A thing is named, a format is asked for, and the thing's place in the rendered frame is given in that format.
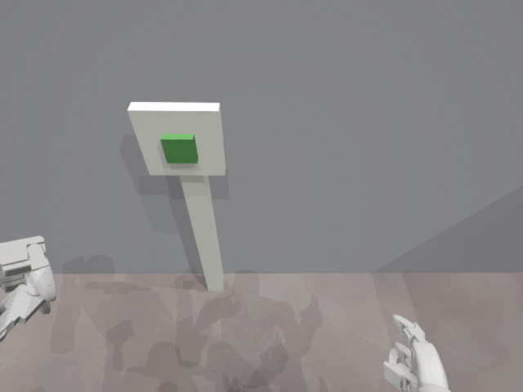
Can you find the robot right hand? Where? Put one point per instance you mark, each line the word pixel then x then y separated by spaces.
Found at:
pixel 421 365

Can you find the robot left hand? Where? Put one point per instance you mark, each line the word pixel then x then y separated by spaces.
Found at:
pixel 27 272

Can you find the panel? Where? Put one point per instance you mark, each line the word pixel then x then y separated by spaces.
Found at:
pixel 152 119

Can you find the button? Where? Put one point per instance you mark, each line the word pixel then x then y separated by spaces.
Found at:
pixel 179 148

